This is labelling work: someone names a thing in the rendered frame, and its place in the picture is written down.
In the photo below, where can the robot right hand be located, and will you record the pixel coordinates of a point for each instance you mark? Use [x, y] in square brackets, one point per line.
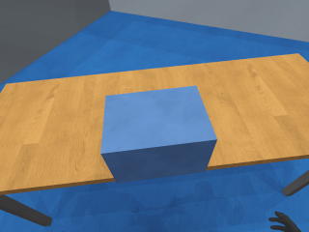
[289, 225]

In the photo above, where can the table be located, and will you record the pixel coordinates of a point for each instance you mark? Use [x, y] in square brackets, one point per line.
[51, 129]

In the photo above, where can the carton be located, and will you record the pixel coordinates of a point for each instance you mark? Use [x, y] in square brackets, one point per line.
[156, 134]

